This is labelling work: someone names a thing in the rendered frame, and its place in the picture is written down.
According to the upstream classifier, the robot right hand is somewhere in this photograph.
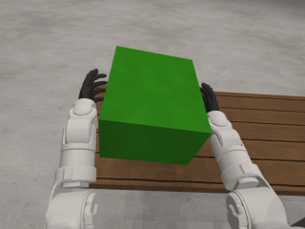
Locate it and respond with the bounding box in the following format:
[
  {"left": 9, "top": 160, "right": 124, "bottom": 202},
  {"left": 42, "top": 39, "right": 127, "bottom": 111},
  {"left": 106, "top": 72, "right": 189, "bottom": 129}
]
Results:
[{"left": 199, "top": 82, "right": 220, "bottom": 113}]

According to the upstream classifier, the robot right forearm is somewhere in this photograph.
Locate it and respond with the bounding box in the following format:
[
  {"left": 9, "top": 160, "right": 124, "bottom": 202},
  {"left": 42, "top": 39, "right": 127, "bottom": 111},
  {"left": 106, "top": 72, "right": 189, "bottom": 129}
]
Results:
[{"left": 207, "top": 111, "right": 288, "bottom": 222}]

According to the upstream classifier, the robot left hand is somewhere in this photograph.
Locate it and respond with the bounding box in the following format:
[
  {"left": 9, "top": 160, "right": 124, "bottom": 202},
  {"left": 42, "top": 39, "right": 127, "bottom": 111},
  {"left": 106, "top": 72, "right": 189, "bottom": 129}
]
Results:
[{"left": 78, "top": 69, "right": 108, "bottom": 103}]

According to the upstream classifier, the robot left forearm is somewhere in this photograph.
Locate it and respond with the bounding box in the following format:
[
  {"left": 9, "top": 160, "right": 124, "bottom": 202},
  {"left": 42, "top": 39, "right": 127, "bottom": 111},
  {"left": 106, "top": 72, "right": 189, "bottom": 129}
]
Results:
[{"left": 45, "top": 98, "right": 98, "bottom": 229}]

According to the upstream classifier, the right robot upper arm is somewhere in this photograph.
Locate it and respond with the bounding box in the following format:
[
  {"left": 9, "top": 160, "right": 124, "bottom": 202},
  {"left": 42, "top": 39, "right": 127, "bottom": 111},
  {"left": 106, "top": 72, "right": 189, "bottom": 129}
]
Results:
[{"left": 226, "top": 186, "right": 305, "bottom": 229}]

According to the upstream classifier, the carton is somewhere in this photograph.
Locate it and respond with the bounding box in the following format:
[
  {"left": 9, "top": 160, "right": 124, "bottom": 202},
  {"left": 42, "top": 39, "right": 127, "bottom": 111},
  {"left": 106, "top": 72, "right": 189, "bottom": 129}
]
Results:
[{"left": 98, "top": 46, "right": 212, "bottom": 165}]

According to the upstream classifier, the left robot upper arm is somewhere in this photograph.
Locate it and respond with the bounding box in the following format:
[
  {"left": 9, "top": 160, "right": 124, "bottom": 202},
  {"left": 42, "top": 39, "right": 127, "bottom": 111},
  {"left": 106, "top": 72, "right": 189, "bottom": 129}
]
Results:
[{"left": 46, "top": 190, "right": 102, "bottom": 229}]

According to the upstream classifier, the table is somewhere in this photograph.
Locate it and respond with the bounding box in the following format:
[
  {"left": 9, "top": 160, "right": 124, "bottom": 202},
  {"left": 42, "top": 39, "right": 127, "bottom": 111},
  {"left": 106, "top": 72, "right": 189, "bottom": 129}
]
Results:
[{"left": 78, "top": 85, "right": 305, "bottom": 228}]

